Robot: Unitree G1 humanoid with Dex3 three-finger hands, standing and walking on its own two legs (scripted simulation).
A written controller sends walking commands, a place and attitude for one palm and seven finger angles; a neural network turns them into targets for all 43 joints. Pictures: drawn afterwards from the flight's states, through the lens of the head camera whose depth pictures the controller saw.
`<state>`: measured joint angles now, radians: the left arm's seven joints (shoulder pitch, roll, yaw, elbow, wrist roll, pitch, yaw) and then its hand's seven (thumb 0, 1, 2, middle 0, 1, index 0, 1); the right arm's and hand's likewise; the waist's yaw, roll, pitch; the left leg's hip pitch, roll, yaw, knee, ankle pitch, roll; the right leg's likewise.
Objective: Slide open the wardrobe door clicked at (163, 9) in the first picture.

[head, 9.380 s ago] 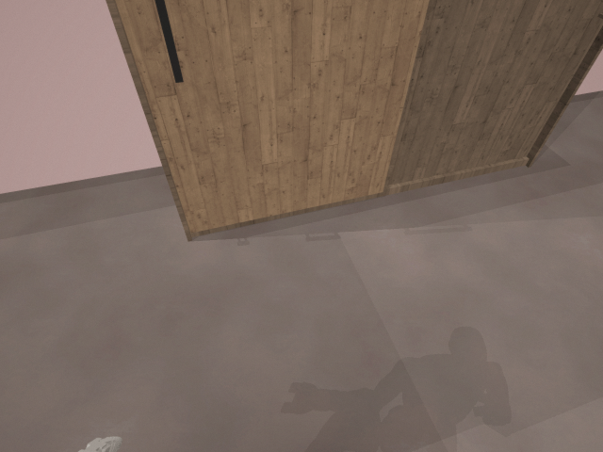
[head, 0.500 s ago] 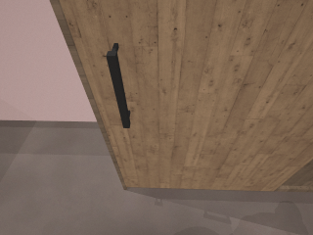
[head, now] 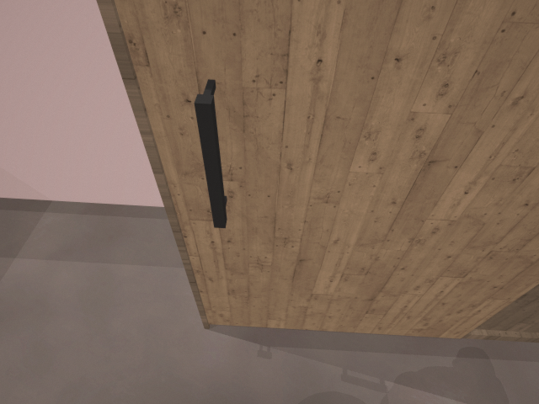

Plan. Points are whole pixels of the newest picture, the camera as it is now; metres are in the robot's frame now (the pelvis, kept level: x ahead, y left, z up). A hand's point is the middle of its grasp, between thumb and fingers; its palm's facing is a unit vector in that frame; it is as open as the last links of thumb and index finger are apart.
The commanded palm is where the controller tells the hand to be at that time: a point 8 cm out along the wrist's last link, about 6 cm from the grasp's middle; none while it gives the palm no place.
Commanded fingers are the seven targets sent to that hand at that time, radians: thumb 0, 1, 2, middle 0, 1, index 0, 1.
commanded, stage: look again from close up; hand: left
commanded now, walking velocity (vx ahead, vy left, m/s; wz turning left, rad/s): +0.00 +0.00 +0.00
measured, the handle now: (216, 163) +0.45 +0.12 +0.11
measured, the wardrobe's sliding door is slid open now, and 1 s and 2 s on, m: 0.00 0.00 0.00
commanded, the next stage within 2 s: raise the hand with hooked fingers in 0.78 s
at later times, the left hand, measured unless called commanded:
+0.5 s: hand out of the picture +0.00 +0.18 -0.17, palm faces +0.00 -0.98 -0.22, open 7.4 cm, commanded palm none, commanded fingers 0.00 0.90 0.90 -0.20 -0.30 -0.20 -0.30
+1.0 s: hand out of the picture +0.13 +0.18 -0.08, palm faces +0.23 -0.95 -0.20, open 7.5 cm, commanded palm +0.10 +0.23 -0.05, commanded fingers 0.00 0.74 0.83 -0.21 -0.41 -0.21 -0.41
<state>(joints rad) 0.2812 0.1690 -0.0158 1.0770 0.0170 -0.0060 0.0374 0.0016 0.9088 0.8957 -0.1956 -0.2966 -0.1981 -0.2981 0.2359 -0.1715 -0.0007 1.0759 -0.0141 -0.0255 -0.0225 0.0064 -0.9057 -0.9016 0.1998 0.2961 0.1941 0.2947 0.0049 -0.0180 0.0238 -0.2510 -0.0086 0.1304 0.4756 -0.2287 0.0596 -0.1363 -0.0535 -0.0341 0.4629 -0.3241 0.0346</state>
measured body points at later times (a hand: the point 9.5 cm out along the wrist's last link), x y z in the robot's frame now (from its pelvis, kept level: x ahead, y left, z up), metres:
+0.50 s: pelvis +0.00 -0.01 +0.00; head +0.02 +0.00 +0.45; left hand +0.01 +0.23 -0.16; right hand +0.03 -0.24 -0.15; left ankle +0.02 +0.08 -0.74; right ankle -0.05 -0.14 -0.74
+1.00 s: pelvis -0.01 -0.02 +0.00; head +0.01 -0.02 +0.45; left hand +0.11 +0.23 -0.07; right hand +0.06 -0.26 -0.14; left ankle +0.02 +0.08 -0.74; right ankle -0.05 -0.14 -0.74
